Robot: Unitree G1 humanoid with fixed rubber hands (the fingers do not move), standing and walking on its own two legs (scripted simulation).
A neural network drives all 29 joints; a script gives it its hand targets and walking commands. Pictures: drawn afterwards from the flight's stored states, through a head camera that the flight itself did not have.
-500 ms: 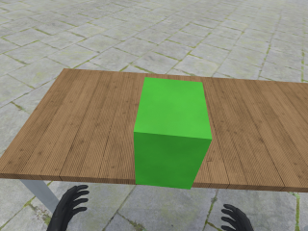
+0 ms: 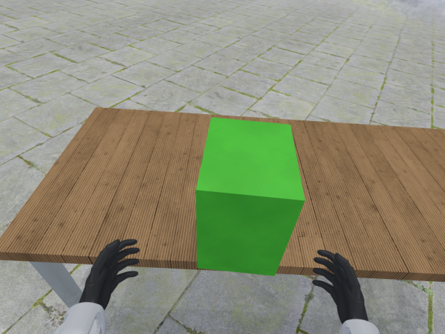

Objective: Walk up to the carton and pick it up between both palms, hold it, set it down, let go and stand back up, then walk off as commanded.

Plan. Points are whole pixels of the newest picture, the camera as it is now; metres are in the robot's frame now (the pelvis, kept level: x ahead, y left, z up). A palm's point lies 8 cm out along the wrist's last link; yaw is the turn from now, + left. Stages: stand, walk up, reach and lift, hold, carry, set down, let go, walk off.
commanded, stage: reach and lift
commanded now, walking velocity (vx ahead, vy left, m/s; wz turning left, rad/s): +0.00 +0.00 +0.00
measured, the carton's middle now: (243, 197) +0.43 -0.03 +0.02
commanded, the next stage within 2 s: none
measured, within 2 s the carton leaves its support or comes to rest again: neither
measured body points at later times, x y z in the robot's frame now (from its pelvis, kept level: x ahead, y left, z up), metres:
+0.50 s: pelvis +0.00 +0.00 +0.00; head +0.00 +0.01 +0.45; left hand +0.29 +0.18 +0.08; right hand +0.30 -0.18 +0.08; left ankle -0.01 +0.10 -0.75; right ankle -0.01 -0.13 -0.75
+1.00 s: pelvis -0.01 +0.00 +0.00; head +0.00 +0.01 +0.45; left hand +0.36 +0.18 +0.12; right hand +0.36 -0.18 +0.13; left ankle -0.01 +0.10 -0.75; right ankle -0.01 -0.13 -0.75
